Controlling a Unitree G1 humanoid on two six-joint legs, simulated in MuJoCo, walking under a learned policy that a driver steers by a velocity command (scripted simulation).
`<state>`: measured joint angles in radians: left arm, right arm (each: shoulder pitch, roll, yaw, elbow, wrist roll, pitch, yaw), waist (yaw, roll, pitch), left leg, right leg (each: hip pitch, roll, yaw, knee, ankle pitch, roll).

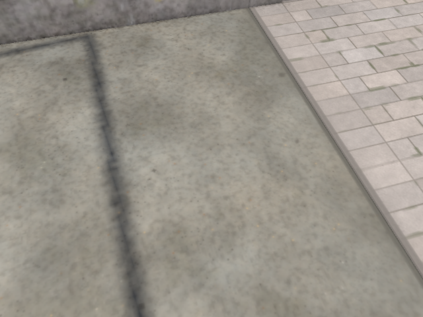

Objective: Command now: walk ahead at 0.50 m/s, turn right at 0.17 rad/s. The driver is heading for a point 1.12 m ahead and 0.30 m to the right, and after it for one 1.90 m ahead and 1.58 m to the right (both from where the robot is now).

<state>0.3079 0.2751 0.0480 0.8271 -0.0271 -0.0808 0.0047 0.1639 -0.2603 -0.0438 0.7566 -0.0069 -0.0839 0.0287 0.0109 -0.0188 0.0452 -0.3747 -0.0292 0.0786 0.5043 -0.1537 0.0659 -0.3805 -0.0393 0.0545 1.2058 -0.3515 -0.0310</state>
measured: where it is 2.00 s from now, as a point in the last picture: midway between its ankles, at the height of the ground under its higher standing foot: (304, 169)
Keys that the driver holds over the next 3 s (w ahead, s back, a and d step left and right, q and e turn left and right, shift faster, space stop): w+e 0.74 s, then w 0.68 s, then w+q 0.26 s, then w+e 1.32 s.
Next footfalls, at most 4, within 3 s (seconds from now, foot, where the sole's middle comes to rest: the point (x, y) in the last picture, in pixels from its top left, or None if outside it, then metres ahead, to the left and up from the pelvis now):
0.44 right None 0.40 -0.15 -0.77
0.90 left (235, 234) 0.74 -0.05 -0.77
1.44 right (329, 203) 0.87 -0.40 -0.77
1.96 left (286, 128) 1.24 -0.28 -0.77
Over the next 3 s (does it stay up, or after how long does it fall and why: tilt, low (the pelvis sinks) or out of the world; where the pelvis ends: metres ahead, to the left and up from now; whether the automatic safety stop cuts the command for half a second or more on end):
stays up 1.48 -0.69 -0.01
